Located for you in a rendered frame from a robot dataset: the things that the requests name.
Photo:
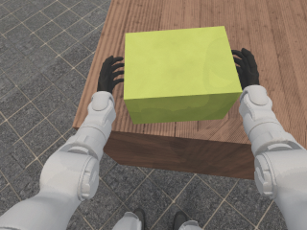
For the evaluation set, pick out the left robot shin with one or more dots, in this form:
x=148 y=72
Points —
x=130 y=214

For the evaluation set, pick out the left robot hand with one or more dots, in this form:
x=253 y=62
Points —
x=106 y=80

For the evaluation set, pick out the pedestal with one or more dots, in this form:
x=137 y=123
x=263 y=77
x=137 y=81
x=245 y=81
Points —
x=274 y=31

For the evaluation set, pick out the right robot forearm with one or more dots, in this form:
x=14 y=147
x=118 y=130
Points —
x=260 y=124

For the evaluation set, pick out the left robot forearm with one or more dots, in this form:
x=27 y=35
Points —
x=92 y=135

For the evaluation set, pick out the right robot upper arm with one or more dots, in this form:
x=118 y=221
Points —
x=282 y=175

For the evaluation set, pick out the right robot foot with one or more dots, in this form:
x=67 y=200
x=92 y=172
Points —
x=179 y=218

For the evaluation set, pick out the carton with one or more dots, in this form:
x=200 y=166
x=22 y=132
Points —
x=180 y=75

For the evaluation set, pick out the left robot upper arm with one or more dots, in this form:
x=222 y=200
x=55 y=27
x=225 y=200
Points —
x=68 y=179

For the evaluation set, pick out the right robot hand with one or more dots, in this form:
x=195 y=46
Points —
x=248 y=73

